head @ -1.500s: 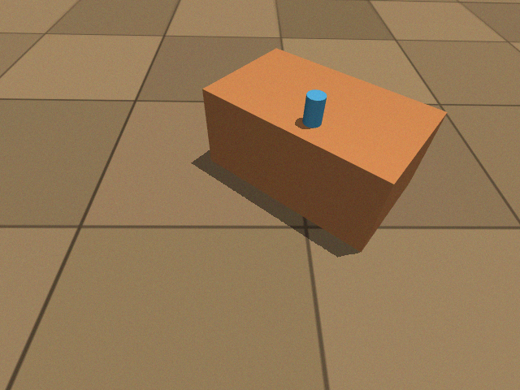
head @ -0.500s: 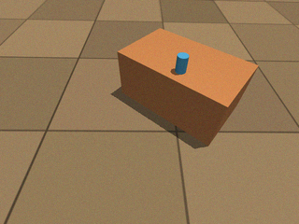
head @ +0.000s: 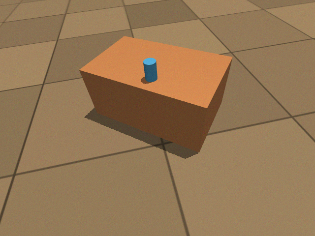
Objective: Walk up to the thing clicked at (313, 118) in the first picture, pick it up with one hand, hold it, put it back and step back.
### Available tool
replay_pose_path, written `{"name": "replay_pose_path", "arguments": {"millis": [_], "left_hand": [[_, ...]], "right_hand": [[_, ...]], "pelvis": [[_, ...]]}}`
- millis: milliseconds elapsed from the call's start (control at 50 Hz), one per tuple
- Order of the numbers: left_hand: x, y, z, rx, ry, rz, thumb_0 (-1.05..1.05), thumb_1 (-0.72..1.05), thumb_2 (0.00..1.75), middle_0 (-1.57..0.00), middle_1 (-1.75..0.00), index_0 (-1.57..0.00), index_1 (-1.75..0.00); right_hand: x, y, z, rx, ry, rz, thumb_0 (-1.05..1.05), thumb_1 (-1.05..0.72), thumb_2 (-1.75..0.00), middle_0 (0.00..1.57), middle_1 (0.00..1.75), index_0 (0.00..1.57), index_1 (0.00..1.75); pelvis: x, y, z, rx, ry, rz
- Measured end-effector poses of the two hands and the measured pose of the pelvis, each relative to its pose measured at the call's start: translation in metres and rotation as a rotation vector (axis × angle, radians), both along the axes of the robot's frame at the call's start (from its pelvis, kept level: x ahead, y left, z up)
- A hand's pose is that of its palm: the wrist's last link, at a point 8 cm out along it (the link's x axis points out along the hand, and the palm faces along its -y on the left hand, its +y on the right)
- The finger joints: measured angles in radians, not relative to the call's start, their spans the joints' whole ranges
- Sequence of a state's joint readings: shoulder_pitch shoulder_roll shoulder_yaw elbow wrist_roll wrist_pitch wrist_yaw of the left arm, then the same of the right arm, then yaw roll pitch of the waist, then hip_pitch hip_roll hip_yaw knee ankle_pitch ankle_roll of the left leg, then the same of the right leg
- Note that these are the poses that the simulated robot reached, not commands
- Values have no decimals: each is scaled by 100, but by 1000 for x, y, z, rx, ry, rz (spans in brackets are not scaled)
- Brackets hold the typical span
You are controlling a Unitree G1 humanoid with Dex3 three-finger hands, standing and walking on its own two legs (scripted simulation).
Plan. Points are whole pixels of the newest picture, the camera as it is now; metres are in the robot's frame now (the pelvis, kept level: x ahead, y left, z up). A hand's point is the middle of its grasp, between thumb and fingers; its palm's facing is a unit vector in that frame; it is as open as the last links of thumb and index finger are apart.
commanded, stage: walk up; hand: left
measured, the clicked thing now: (150, 70) +1.11 +0.10 -0.23
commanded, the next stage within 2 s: none
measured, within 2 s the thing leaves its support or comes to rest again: neither
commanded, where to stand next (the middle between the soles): +0.62 +0.11 m, yaw -24 degrees
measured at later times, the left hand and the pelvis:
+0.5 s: hand (63, 178) +0.33 +0.35 -0.13, palm faces -0.24 -0.88 -0.41, open 7.4 cm; pelvis +0.22 +0.08 +0.01, yaw -12 degrees
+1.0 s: hand (95, 113) +0.60 +0.30 -0.09, palm faces -0.29 -0.86 -0.43, open 7.4 cm; pelvis +0.42 +0.08 +0.02, yaw -19 degrees
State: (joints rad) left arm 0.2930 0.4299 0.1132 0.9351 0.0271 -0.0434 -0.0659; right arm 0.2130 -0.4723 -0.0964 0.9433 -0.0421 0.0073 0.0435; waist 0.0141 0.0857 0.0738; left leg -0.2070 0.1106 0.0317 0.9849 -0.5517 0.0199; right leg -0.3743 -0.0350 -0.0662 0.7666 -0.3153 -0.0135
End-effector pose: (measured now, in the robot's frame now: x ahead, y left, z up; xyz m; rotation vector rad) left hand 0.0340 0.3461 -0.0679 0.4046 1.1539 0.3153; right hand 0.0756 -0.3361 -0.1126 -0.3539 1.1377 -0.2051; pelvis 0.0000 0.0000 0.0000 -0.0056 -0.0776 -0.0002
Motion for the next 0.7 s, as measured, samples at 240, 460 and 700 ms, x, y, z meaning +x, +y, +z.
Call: {"name": "replay_pose_path", "arguments": {"millis": [240,460,700], "left_hand": [[79,-26,-3,-102,76,-79,1,90,90,-21,-30,-21,-30],[262,44,-32,-61,50,-249,1,90,90,-21,-30,-21,-30],[449,38,9,-69,-62,-410,1,91,90,-20,-30,-20,-30]], "right_hand": [[79,26,36,45,-49,-16,0,-90,-90,20,30,20,30],[158,69,44,-53,-111,-136,0,-90,-90,20,30,20,30],[170,120,50,9,14,-294,0,-90,-90,21,30,21,31]], "pelvis": [[91,12,26,-21,20,-117],[203,74,4,-10,36,-188],[307,94,31,11,39,-257]]}}
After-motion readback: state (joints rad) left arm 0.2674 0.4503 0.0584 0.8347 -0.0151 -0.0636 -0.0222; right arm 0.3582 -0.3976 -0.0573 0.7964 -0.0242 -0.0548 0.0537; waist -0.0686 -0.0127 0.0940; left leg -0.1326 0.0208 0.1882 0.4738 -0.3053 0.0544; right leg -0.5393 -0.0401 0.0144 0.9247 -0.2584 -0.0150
